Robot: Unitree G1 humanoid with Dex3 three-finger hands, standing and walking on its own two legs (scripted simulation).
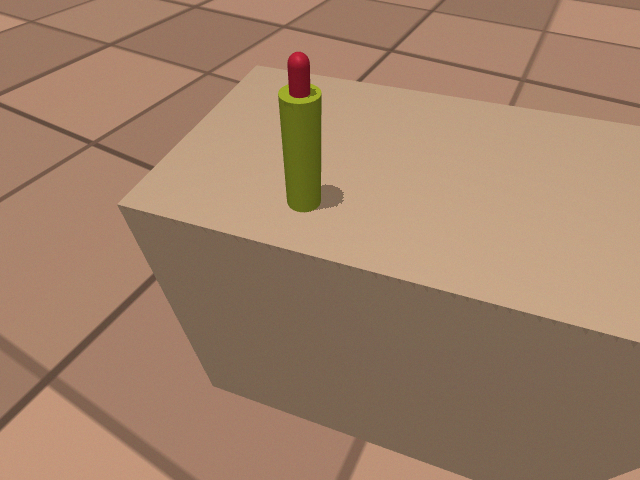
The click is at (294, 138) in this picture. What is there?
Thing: necked bottle
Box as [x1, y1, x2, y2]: [278, 52, 320, 211]
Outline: 294,52 290,55 287,62 289,83 283,86 278,92 287,203 291,208 297,211 309,211 317,207 320,202 320,90 316,86 309,83 309,61 306,55 301,52
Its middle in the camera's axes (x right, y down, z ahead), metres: -0.03 -0.15 +0.57
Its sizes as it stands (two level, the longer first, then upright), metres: 0.058 0.058 0.248
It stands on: a support 0.80 m high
